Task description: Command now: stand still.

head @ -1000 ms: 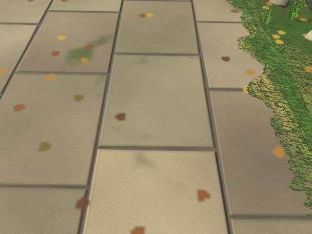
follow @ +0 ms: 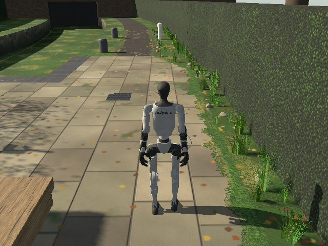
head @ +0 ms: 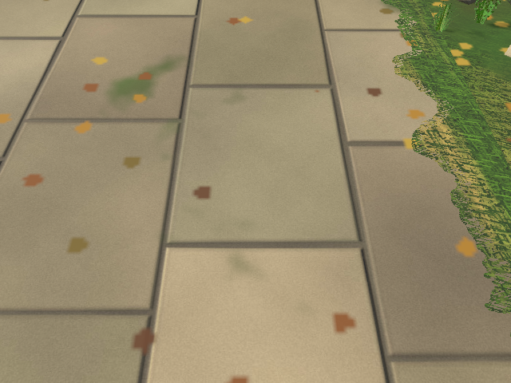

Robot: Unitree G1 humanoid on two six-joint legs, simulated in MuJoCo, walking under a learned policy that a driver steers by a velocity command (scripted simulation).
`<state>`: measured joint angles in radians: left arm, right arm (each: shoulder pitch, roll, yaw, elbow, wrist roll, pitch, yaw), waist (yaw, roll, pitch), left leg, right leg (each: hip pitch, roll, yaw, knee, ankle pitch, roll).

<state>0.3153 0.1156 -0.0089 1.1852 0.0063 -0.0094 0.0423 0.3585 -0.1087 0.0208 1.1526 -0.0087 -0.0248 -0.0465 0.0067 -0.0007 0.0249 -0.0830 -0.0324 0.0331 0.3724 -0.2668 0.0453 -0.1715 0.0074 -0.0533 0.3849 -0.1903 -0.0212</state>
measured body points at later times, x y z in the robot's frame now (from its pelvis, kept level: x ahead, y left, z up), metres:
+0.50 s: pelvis +0.01 +0.01 +0.00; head +0.01 +0.01 +0.45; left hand -0.03 +0.21 -0.17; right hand -0.04 -0.19 -0.16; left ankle -0.04 +0.09 -0.74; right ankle +0.01 -0.11 -0.74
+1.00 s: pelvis +0.04 +0.01 +0.00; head +0.04 +0.00 +0.45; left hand +0.03 +0.22 -0.16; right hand -0.06 -0.21 -0.16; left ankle -0.04 +0.09 -0.74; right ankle +0.03 -0.10 -0.71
